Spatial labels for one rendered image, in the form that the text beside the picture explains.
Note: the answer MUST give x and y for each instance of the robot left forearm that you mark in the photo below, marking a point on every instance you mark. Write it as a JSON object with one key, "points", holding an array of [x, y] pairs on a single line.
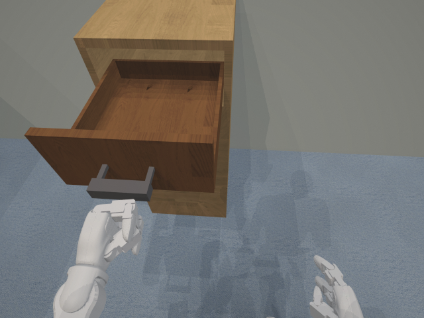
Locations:
{"points": [[83, 294]]}

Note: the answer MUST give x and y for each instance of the left robot hand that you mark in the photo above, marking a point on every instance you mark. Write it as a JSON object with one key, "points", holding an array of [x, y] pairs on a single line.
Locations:
{"points": [[119, 221]]}

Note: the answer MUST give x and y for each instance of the drawer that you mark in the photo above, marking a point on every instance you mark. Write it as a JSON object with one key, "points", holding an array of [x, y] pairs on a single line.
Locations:
{"points": [[160, 113]]}

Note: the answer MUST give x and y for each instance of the right robot hand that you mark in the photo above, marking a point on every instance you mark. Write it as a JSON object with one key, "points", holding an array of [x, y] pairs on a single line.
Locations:
{"points": [[341, 299]]}

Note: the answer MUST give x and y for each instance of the handle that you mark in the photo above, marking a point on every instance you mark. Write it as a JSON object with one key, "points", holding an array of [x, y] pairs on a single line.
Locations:
{"points": [[102, 188]]}

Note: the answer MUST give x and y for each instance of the cabinet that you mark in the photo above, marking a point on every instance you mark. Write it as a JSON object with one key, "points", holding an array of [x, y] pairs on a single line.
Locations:
{"points": [[190, 30]]}

